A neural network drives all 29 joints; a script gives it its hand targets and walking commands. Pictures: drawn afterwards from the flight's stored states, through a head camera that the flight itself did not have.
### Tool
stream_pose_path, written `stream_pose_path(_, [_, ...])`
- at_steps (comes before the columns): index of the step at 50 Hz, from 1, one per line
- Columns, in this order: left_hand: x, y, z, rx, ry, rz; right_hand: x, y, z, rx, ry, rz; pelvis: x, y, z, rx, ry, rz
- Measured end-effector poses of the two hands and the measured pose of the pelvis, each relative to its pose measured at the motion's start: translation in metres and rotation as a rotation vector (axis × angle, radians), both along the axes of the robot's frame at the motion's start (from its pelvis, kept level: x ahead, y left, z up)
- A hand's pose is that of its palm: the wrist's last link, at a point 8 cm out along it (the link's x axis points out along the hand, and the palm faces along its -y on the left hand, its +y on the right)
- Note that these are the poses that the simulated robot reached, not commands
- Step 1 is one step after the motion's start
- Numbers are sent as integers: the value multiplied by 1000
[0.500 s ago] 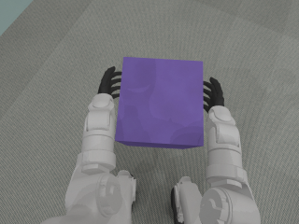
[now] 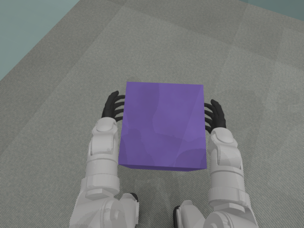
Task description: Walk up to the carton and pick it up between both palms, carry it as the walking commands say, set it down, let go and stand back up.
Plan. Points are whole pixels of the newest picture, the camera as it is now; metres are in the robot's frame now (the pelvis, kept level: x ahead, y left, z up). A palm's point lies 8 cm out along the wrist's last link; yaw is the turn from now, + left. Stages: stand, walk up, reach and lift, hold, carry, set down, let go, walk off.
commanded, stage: reach and lift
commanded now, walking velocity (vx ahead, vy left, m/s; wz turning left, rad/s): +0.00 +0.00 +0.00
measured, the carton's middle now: (161, 133) +0.40 +0.00 -0.11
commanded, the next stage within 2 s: none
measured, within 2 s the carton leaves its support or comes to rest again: neither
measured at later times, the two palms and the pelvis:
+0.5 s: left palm (103, 118) +0.38 +0.14 +0.03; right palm (229, 124) +0.37 -0.15 +0.04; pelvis +0.02 +0.01 +0.05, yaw +0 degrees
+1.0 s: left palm (100, 114) +0.36 +0.13 +0.10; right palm (253, 123) +0.35 -0.16 +0.11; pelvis +0.03 +0.00 +0.08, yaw -1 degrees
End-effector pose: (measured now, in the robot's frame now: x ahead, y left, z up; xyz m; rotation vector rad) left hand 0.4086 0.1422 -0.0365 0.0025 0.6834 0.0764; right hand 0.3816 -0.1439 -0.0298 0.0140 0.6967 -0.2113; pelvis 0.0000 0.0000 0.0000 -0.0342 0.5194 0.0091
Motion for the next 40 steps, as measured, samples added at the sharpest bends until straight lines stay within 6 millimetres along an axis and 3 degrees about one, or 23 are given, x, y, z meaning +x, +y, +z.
stream_pose_path(22, [-22, 1, 58, 0, -5, 12, -11, -1, 61, -30, -1, 53, 15, 4, 49, 8, -168, -6])
stream_pose_path(40, [-39, -8, 107, 4, -21, -6, -28, -11, 110, -42, -13, 59, 27, 5, 74, 20, -366, -14])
